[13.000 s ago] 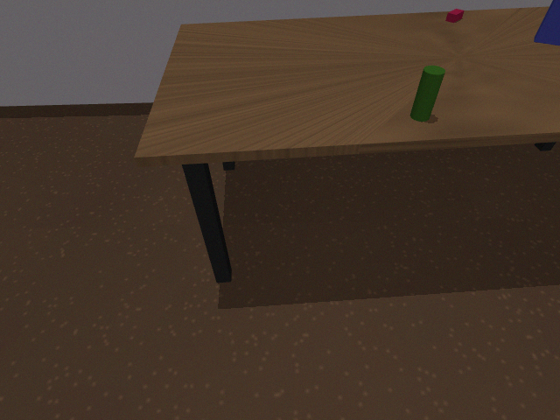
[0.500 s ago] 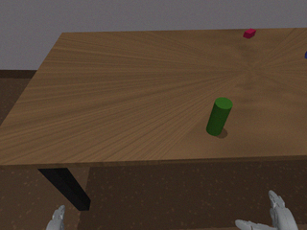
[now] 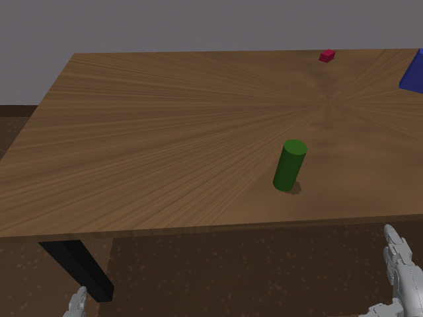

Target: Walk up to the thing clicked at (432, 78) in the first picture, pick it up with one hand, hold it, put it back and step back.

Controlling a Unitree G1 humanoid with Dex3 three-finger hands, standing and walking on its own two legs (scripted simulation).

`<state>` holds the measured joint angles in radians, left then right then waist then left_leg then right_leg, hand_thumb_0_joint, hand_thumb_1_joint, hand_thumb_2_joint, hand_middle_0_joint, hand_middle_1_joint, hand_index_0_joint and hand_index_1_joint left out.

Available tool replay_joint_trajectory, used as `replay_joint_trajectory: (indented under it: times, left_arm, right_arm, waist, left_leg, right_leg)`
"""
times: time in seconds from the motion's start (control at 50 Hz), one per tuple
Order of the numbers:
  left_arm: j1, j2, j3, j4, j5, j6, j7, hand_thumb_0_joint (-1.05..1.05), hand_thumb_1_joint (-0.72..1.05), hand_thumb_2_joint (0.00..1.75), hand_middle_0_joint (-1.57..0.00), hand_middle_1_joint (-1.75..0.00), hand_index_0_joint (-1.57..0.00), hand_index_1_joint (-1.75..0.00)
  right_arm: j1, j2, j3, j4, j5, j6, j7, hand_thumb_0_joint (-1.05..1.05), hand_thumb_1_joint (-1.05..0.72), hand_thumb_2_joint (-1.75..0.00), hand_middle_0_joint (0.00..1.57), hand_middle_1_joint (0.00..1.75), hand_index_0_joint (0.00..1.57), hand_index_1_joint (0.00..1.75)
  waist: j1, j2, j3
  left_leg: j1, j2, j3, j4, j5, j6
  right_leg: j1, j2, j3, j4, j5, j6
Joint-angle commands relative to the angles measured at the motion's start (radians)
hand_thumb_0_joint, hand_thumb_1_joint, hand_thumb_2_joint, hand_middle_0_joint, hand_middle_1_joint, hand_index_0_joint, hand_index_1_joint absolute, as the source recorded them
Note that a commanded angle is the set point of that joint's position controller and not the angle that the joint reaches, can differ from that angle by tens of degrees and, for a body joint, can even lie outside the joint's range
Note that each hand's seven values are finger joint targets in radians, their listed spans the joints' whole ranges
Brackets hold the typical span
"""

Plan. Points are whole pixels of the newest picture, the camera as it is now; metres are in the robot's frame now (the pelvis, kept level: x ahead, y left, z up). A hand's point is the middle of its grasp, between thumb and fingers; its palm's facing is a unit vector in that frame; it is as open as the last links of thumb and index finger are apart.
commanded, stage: rise first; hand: right
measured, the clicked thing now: (288, 166) +0.46 -0.19 +0.01
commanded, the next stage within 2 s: go down in 0.92 s
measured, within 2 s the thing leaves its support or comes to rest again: neither
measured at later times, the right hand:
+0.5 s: hand (392, 278) +0.17 -0.25 +0.08, palm faces +0.31 +0.86 -0.39, open 17.4 cm
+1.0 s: hand (395, 272) +0.17 -0.24 +0.10, palm faces +0.31 +0.86 -0.41, open 17.4 cm
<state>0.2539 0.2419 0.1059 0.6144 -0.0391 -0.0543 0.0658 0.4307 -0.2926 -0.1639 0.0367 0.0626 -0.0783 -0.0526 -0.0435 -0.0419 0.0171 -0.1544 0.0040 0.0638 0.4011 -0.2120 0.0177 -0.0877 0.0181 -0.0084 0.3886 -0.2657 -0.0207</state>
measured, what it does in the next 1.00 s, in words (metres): stands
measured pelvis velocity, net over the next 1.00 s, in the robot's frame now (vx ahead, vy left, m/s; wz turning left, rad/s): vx -0.01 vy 0.01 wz -0.01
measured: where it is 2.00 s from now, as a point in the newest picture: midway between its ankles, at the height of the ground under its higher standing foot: outside the picture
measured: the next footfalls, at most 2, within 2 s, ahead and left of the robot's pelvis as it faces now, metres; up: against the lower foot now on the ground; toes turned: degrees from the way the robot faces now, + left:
none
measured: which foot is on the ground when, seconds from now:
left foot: down 0.00-1.00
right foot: down 0.00-1.00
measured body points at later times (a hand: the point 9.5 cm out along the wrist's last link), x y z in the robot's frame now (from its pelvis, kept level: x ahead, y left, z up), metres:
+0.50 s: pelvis -0.01 +0.00 +0.00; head -0.01 +0.02 +0.45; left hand +0.16 +0.26 -0.09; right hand +0.15 -0.29 +0.10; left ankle +0.00 +0.11 -0.74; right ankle -0.03 -0.10 -0.74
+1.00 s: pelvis -0.01 +0.01 +0.00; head -0.01 +0.03 +0.45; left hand +0.15 +0.27 -0.10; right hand +0.15 -0.28 +0.13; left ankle +0.00 +0.11 -0.74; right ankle -0.03 -0.10 -0.74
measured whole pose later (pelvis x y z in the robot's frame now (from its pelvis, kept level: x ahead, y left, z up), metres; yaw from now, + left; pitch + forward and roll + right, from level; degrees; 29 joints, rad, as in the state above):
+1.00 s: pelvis -0.01 +0.01 +0.00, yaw -1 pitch -3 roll +0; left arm 0.24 0.22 0.15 0.64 -0.03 -0.11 0.04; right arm 0.49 -0.32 -0.26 -0.21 0.06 -0.23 -0.01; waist -0.05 -0.06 0.05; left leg -0.15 0.00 0.08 0.40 -0.20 0.03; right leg -0.08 0.02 0.00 0.39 -0.25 -0.01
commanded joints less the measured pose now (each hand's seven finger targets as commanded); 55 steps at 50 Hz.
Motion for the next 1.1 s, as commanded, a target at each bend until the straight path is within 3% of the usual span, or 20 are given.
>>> replay_joint_trajectory:
  times: [0.0, 0.08, 0.16, 0.2, 0.24, 0.3, 0.44, 0.5, 0.64, 0.66, 0.84, 0.86, 0.9, 0.94, 0.96, 0.98, 1.02, 1.04, 1.06, 1.08]
  left_arm:
    - [-0.105, 0.135, 0.053, -0.171, 0.009, -0.062, 0.010, 0.00, -0.55, 0.04, -0.05, -0.05, -0.05, -0.06]
    - [-0.093, 0.145, 0.079, -0.151, 0.012, -0.062, 0.012, 0.00, -0.56, 0.05, -0.06, -0.06, -0.05, -0.07]
    - [-0.076, 0.087, 0.039, -0.136, 0.011, -0.065, 0.003, 0.00, -0.56, 0.05, -0.06, -0.06, -0.05, -0.07]
    - [-0.097, 0.124, 0.064, -0.175, 0.010, -0.072, 0.007, 0.00, -0.56, 0.05, -0.06, -0.06, -0.04, -0.07]
    - [-0.072, 0.096, 0.045, -0.151, 0.011, -0.072, 0.002, 0.00, -0.56, 0.05, -0.06, -0.06, -0.05, -0.07]
    - [-0.076, 0.146, 0.095, -0.160, 0.012, -0.077, 0.008, 0.00, -0.56, 0.05, -0.06, -0.06, -0.05, -0.07]
    - [-0.073, 0.098, 0.059, -0.142, 0.009, -0.087, -0.006, 0.00, -0.56, 0.06, -0.06, -0.06, -0.05, -0.07]
    - [-0.080, 0.124, 0.087, -0.131, 0.011, -0.091, -0.003, 0.00, -0.56, 0.06, -0.06, -0.06, -0.05, -0.07]
    - [-0.086, 0.111, 0.082, -0.135, 0.014, -0.098, -0.008, 0.00, -0.56, 0.07, -0.06, -0.06, -0.05, -0.07]
    - [-0.097, 0.116, 0.083, -0.130, 0.013, -0.098, -0.007, 0.00, -0.57, 0.07, -0.06, -0.06, -0.05, -0.07]
    - [-0.093, 0.094, 0.066, -0.123, 0.012, -0.106, -0.013, 0.00, -0.56, 0.08, -0.06, -0.07, -0.05, -0.07]
    - [-0.091, 0.122, 0.098, -0.133, 0.012, -0.107, -0.009, 0.00, -0.56, 0.08, -0.06, -0.07, -0.05, -0.07]
    - [-0.091, 0.104, 0.079, -0.123, 0.011, -0.106, -0.011, 0.00, -0.56, 0.08, -0.06, -0.06, -0.05, -0.07]
    - [-0.094, 0.129, 0.101, -0.119, 0.010, -0.107, -0.010, 0.00, -0.56, 0.09, -0.06, -0.07, -0.05, -0.08]
    - [-0.092, 0.124, 0.100, -0.112, 0.011, -0.110, -0.011, 0.00, -0.56, 0.08, -0.06, -0.07, -0.05, -0.07]
    - [-0.088, 0.125, 0.103, -0.105, 0.010, -0.110, -0.012, 0.00, -0.56, 0.08, -0.06, -0.06, -0.05, -0.07]
    - [-0.108, 0.119, 0.098, -0.128, 0.009, -0.109, -0.011, 0.00, -0.50, 0.00, -0.05, -0.06, -0.08, -0.04]
    - [-0.173, 0.094, 0.057, -0.164, 0.041, -0.118, -0.022, 0.00, -0.54, 0.04, -0.06, -0.06, -0.06, -0.06]
    - [-0.128, 0.125, 0.111, -0.105, 0.038, -0.114, -0.014, 0.00, -0.54, 0.04, -0.06, -0.06, -0.06, -0.06]
    - [-0.129, 0.131, 0.107, -0.094, 0.036, -0.115, -0.013, 0.00, -0.54, 0.04, -0.06, -0.06, -0.06, -0.06]
  right_arm:
    - [-0.044, -0.215, -0.142, -0.263, 0.002, -0.087, -0.011, 0.00, 0.56, -0.02, 0.05, 0.05, 0.05, 0.05]
    - [-0.006, -0.199, -0.143, -0.273, 0.002, -0.099, -0.008, 0.00, 0.54, -0.03, 0.05, 0.05, 0.05, 0.05]
    - [-0.003, -0.185, -0.141, -0.325, 0.002, -0.118, -0.001, 0.00, 0.55, -0.03, 0.05, 0.05, 0.05, 0.05]
    - [-0.032, -0.208, -0.163, -0.344, 0.004, -0.123, -0.001, 0.00, 0.55, -0.03, 0.05, 0.05, 0.05, 0.05]
    - [-0.027, -0.180, -0.141, -0.350, 0.002, -0.129, 0.005, 0.00, 0.55, -0.03, 0.05, 0.05, 0.05, 0.05]
    - [-0.031, -0.223, -0.193, -0.351, 0.004, -0.136, 0.004, 0.00, 0.55, -0.03, 0.05, 0.05, 0.05, 0.05]
    - [-0.024, -0.213, -0.194, -0.399, 0.009, -0.164, 0.012, 0.00, 0.54, -0.03, 0.05, 0.05, 0.05, 0.05]
    - [-0.006, -0.211, -0.196, -0.383, 0.008, -0.166, 0.012, 0.00, 0.54, -0.03, 0.05, 0.05, 0.05, 0.05]
    - [-0.013, -0.206, -0.199, -0.441, 0.007, -0.188, 0.017, 0.00, 0.54, -0.04, 0.05, 0.05, 0.05, 0.05]
    - [0.003, -0.231, -0.231, -0.405, 0.006, -0.186, 0.013, 0.00, 0.53, -0.04, 0.05, 0.05, 0.05, 0.05]
    - [0.004, -0.207, -0.208, -0.442, 0.008, -0.210, 0.021, 0.00, 0.52, -0.05, 0.05, 0.05, 0.05, 0.05]
    - [0.000, -0.214, -0.219, -0.445, 0.010, -0.211, 0.021, 0.00, 0.52, -0.05, 0.05, 0.05, 0.05, 0.05]
    - [-0.004, -0.211, -0.214, -0.462, 0.010, -0.213, 0.024, 0.00, 0.53, -0.05, 0.05, 0.05, 0.05, 0.05]
    - [0.040, -0.209, -0.222, -0.414, 0.013, -0.213, 0.026, 0.00, 0.53, -0.05, 0.05, 0.05, 0.05, 0.05]
    - [0.011, -0.187, -0.192, -0.446, 0.012, -0.214, 0.029, 0.00, 0.53, -0.06, 0.05, 0.05, 0.05, 0.05]
    - [0.021, -0.214, -0.231, -0.420, 0.013, -0.213, 0.026, 0.00, 0.53, -0.06, 0.05, 0.05, 0.05, 0.05]
    - [0.015, -0.222, -0.232, -0.434, 0.011, -0.222, 0.026, 0.00, 0.48, -0.06, 0.04, 0.06, 0.05, 0.06]
    - [-0.033, -0.136, -0.204, -0.520, 0.008, -0.267, 0.038, 0.00, 0.54, -0.06, 0.03, 0.06, 0.05, 0.06]
    - [-0.018, -0.178, -0.249, -0.473, 0.012, -0.276, 0.035, 0.00, 0.54, -0.06, 0.03, 0.06, 0.05, 0.06]
    - [-0.013, -0.186, -0.259, -0.428, 0.015, -0.278, 0.037, 0.00, 0.54, -0.06, 0.03, 0.06, 0.05, 0.06]
  waist:
    - [-0.007, 0.026, -0.080]
    - [-0.008, 0.019, -0.077]
    - [-0.009, 0.005, -0.062]
    - [-0.002, 0.034, -0.055]
    - [0.003, 0.017, -0.041]
    - [0.012, 0.031, -0.038]
    - [-0.008, 0.008, -0.026]
    - [0.000, 0.009, -0.018]
    - [-0.003, 0.018, -0.054]
    - [-0.017, 0.013, -0.036]
    - [-0.012, 0.011, -0.034]
    - [-0.005, 0.031, -0.047]
    - [-0.008, 0.012, -0.040]
    - [-0.009, 0.035, -0.015]
    - [-0.003, 0.034, -0.018]
    - [-0.009, 0.037, -0.017]
    - [-0.013, 0.035, -0.031]
    - [0.011, 0.074, -0.107]
    - [0.006, 0.060, -0.126]
    - [0.004, 0.052, -0.085]
  left_leg:
    - [0.094, 0.010, -0.005, -0.047, 0.193, 0.000]
    - [0.095, 0.014, -0.006, -0.049, 0.198, 0.002]
    - [0.089, 0.015, -0.008, -0.050, 0.195, 0.003]
    - [0.083, 0.013, -0.005, -0.057, 0.177, -0.002]
    - [0.067, 0.013, -0.004, -0.058, 0.155, -0.001]
    - [0.065, 0.018, -0.007, -0.066, 0.137, -0.006]
    - [0.074, 0.018, -0.006, -0.062, 0.137, -0.001]
    - [0.064, 0.016, -0.003, -0.062, 0.129, -0.001]
    - [0.081, 0.015, 0.000, -0.058, 0.143, 0.000]
    - [0.079, 0.015, 0.000, -0.062, 0.129, 0.000]
    - [0.076, 0.013, 0.000, -0.064, 0.110, 0.003]
    - [0.079, 0.017, -0.002, -0.065, 0.122, -0.001]
    - [0.071, 0.018, -0.004, -0.067, 0.117, -0.002]
    - [0.063, 0.016, -0.001, -0.069, 0.101, -0.003]
    - [0.061, 0.014, 0.002, -0.069, 0.098, -0.003]
    - [0.065, 0.017, 0.000, -0.070, 0.103, -0.005]
    - [0.071, 0.019, -0.004, -0.067, 0.107, -0.006]
    - [0.063, 0.006, -0.006, -0.042, 0.138, -0.016]
    - [0.070, 0.007, -0.007, -0.036, 0.156, -0.015]
    - [0.058, 0.008, -0.008, -0.037, 0.160, -0.016]
  right_leg:
    - [-0.055, -0.015, 0.007, -0.060, 0.251, -0.002]
    - [-0.045, -0.012, 0.006, -0.058, 0.257, -0.004]
    - [-0.048, -0.010, 0.003, -0.056, 0.252, -0.004]
    - [-0.052, -0.011, 0.004, -0.060, 0.233, -0.006]
    - [-0.049, -0.011, 0.003, -0.070, 0.211, -0.005]
    - [-0.047, -0.005, 0.002, -0.069, 0.187, -0.010]
    - [-0.061, -0.002, 0.003, -0.070, 0.187, -0.008]
    - [-0.064, -0.008, 0.006, -0.072, 0.181, -0.009]
    - [-0.049, -0.006, 0.007, -0.069, 0.196, -0.008]
    - [-0.065, -0.007, 0.009, -0.072, 0.186, -0.008]
    - [-0.062, -0.008, 0.009, -0.076, 0.171, -0.008]
    - [-0.056, -0.005, 0.006, -0.071, 0.178, -0.012]
    - [-0.055, -0.002, 0.002, -0.073, 0.171, -0.012]
    - [-0.067, -0.004, 0.004, -0.075, 0.155, -0.014]
    - [-0.062, -0.006, 0.007, -0.077, 0.153, -0.012]
    - [-0.070, -0.002, 0.005, -0.073, 0.155, -0.014]
    - [-0.067, 0.002, 0.003, -0.070, 0.158, -0.014]
    - [-0.043, -0.003, 0.023, -0.044, 0.171, -0.013]
    - [-0.039, -0.003, 0.025, -0.039, 0.192, -0.012]
    - [-0.055, -0.002, 0.024, -0.039, 0.191, -0.012]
